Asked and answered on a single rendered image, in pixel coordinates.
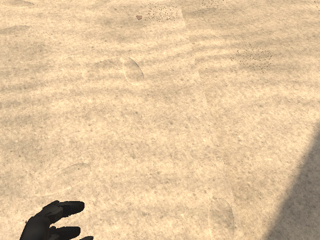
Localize left robot hand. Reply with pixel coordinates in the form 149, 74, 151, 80
19, 200, 94, 240

